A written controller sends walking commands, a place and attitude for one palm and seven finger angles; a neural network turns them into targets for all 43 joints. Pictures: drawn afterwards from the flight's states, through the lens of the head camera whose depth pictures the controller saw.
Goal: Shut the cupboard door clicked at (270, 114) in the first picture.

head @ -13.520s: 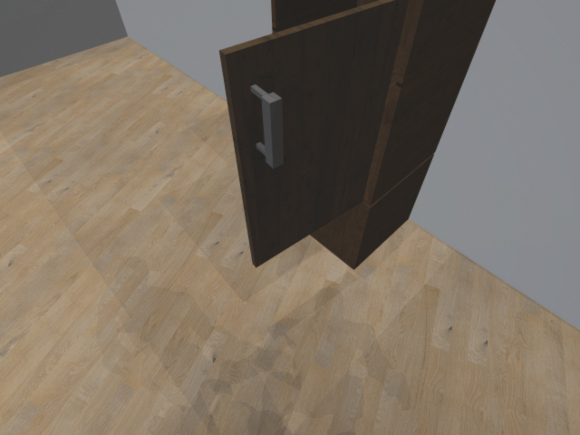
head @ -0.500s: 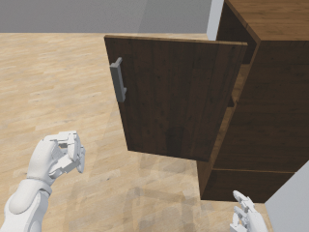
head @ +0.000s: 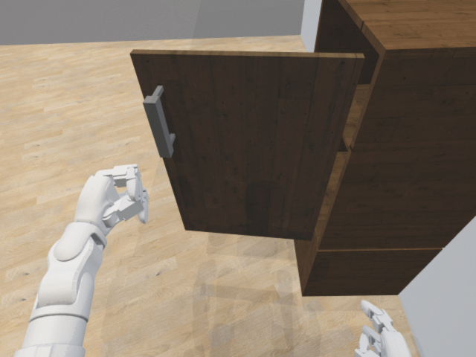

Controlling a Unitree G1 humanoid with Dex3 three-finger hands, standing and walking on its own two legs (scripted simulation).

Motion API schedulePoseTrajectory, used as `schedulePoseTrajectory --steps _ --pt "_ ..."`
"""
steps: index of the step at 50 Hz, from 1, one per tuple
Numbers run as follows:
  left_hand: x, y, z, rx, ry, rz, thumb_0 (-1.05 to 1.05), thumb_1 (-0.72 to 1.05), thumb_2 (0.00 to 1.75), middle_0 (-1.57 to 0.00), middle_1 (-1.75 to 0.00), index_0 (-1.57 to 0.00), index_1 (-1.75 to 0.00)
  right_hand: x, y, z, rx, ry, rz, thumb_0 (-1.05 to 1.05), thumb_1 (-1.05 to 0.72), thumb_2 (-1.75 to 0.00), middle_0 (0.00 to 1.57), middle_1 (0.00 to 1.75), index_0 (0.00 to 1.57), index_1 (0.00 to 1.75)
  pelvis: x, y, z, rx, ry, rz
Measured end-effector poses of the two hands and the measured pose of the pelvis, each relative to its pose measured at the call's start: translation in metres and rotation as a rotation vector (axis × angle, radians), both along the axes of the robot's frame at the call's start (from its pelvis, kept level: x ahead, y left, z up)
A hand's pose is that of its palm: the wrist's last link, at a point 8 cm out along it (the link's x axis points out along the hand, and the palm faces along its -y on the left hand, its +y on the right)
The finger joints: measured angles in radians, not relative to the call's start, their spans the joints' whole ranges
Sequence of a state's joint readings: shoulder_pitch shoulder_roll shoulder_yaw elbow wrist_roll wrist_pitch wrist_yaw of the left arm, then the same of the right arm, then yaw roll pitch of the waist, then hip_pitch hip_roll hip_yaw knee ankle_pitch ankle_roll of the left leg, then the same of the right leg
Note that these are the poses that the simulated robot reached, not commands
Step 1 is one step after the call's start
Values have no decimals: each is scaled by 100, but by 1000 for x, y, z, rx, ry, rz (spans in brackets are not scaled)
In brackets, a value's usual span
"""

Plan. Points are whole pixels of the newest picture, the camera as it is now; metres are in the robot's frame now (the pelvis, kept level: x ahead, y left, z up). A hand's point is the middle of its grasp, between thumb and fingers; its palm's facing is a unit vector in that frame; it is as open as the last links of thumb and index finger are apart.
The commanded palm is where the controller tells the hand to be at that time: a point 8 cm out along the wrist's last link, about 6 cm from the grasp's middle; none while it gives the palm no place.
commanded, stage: bring the fist close to the handle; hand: left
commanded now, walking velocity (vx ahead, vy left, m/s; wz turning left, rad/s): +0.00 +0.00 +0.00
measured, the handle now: (162, 122) +0.52 +0.19 +0.12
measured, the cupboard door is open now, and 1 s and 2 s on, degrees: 83 83 68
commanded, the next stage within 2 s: push the door shut along its arc in 0.94 s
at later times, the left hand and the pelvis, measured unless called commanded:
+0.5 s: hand (168, 153) +0.41 +0.15 +0.14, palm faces -0.02 -1.00 -0.03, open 3.1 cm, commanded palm +0.40 +0.21 +0.13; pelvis +0.01 +0.00 +0.00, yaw +0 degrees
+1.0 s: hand (163, 153) +0.42 +0.17 +0.13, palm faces -0.02 -1.00 -0.02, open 3.1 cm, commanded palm +0.40 +0.21 +0.13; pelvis +0.00 +0.00 +0.00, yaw -1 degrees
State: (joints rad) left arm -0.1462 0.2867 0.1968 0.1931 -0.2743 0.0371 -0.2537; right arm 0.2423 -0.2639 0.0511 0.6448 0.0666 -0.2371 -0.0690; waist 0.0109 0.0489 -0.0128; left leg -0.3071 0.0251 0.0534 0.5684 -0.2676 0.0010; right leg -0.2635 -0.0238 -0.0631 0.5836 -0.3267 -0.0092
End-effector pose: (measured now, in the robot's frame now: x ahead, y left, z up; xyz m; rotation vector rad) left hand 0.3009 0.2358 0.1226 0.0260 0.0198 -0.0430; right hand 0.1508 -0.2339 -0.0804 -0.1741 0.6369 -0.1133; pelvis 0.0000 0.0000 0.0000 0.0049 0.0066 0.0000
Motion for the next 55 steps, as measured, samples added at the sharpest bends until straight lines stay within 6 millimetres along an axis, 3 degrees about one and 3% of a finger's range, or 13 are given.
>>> schedulePoseTrajectory --steps 8,18,25,30,34,40,46,55 --pt "24 -1 12 16 -72 18 2 90 90 -130 -150 -130 -150 -1 -5 -4 -12 55 -6 1 -90 -89 20 30 20 30 8 1 0 -1 15 -3" --pt "62 -21 4 -1 -2 0 2 90 90 -130 -150 -130 -150 -3 -4 -11 -7 111 -31 1 -90 -89 20 30 20 30 8 2 -1 -2 33 -1" --pt "94 -28 17 3 -39 19 2 90 90 -130 -150 -130 -150 -22 -8 -18 -4 182 -55 1 -90 -89 20 30 20 30 7 1 -2 -2 50 -4" --pt "113 -26 15 -12 0 29 1 90 90 -130 -150 -130 -150 -45 -15 -25 -5 252 -96 1 -90 -89 20 30 20 30 7 0 -2 -1 68 -13" --pt "113 -19 11 -17 -6 41 1 90 90 -129 -150 -130 -150 -65 -23 -27 -8 297 -133 1 -90 -89 20 30 20 30 8 0 -2 1 77 -27" --pt "99 -14 8 -3 -45 28 1 90 90 -129 -150 -130 -150 -81 -28 -30 -17 340 -153 1 -90 -89 20 30 20 30 7 1 -3 -2 70 -27" --pt "97 -14 3 -12 -26 26 2 90 90 -130 -150 -130 -150 -77 -27 -27 -31 325 -151 1 -90 -89 20 30 20 30 1 2 -3 -8 62 -18" --pt "103 -22 18 -13 -63 7 2 90 90 -130 -150 -130 -150 -61 -15 -24 -10 257 -125 1 -90 -89 20 30 20 30 -3 7 -3 -9 69 -18"
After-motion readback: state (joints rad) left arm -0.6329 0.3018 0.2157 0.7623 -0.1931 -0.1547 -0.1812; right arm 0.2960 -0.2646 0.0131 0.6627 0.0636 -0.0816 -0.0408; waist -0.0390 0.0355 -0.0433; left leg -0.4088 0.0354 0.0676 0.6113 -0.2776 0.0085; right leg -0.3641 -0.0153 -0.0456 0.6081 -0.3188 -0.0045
